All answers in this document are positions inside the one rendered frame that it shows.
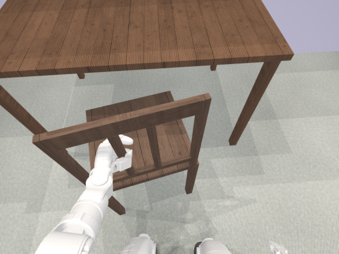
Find left robot upper arm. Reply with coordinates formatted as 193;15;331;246
37;231;95;254

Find table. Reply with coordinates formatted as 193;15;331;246
0;0;294;153

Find chair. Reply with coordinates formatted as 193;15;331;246
32;91;212;215

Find robot right hand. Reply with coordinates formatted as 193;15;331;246
266;240;288;254

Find left robot shin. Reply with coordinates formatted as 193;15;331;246
139;234;150;238

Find left robot forearm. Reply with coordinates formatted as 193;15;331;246
35;166;113;254

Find robot right thigh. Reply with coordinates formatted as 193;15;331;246
197;240;231;254

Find robot left hand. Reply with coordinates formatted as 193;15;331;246
94;134;133;173

